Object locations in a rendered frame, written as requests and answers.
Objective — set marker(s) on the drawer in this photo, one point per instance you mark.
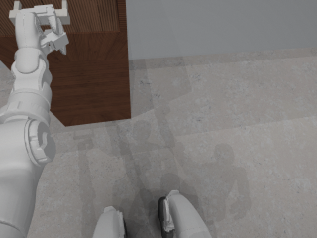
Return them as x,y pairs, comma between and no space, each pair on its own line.
85,15

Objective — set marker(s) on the handle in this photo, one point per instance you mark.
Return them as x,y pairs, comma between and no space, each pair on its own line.
62,13

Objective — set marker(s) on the robot left forearm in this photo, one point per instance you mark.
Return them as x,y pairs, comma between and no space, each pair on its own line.
31,95

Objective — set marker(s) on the robot left hand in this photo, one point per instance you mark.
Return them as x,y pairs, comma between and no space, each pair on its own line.
29,33

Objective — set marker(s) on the cabinet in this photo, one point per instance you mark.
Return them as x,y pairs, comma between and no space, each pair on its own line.
91,83

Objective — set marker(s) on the robot left upper arm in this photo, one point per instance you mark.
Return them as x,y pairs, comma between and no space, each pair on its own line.
26,146

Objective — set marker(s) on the right robot foot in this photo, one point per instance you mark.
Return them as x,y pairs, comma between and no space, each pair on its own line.
168,233

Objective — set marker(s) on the right robot thigh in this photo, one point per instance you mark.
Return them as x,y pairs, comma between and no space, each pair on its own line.
186,220

